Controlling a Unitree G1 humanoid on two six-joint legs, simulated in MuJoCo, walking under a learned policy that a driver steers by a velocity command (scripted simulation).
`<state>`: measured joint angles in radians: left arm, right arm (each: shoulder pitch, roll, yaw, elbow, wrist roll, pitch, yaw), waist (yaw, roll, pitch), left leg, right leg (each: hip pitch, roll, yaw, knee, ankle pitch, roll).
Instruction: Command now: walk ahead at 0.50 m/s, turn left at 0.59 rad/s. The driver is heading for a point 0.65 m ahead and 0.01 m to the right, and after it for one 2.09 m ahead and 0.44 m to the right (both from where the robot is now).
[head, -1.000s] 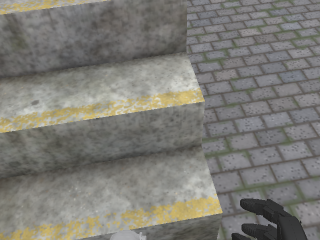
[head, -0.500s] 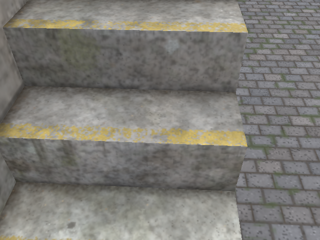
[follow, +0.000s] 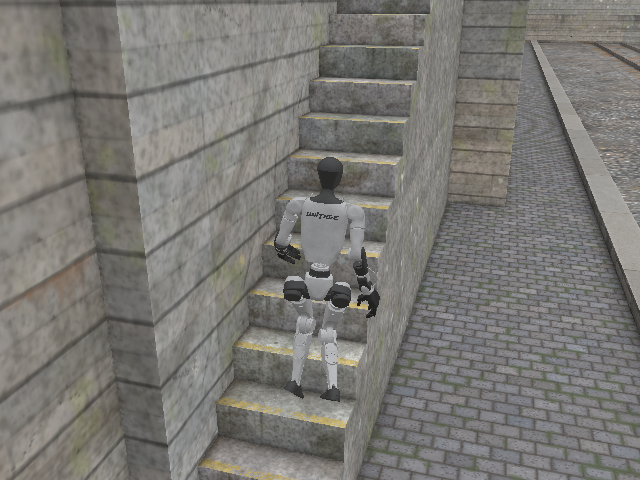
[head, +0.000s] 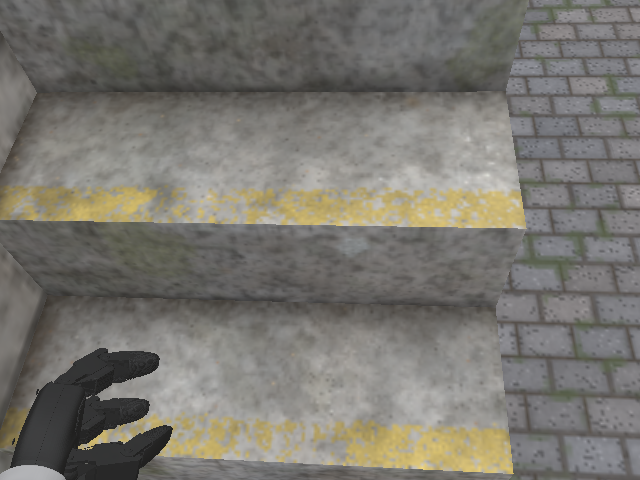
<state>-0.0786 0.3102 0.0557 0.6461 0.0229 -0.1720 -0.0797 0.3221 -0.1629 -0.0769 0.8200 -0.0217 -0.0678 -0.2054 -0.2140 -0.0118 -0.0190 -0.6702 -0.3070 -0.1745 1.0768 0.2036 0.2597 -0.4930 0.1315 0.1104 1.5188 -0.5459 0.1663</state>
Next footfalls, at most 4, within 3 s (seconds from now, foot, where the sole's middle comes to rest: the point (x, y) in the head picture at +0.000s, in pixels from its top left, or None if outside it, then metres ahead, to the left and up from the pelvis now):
0.06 right None -0.06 -0.06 -0.73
0.58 right None -0.11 -0.17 -0.70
0.64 left None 0.12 -0.04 -0.53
1.04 left None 0.17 -0.10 -0.56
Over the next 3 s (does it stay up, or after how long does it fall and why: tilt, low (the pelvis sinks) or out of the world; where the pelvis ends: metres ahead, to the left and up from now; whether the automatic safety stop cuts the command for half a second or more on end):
falls after 1.54 s (tilt)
